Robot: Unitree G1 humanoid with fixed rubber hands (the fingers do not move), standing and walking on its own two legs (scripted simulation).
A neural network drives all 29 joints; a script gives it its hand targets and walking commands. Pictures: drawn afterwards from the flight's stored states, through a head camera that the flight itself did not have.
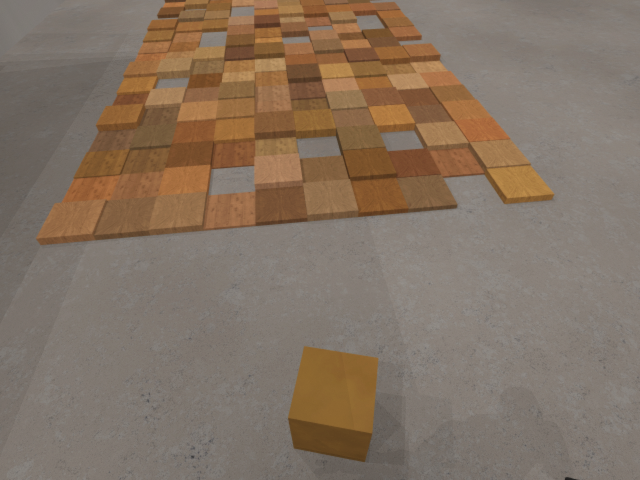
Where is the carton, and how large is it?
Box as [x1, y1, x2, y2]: [288, 346, 377, 461]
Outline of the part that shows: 304,346 288,415 294,448 364,461 372,430 377,358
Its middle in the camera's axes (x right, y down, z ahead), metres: +0.05 +0.47 +1.11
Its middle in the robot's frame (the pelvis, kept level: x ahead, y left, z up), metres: +0.47 +0.00 -0.66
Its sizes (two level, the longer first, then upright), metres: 0.210 0.200 0.250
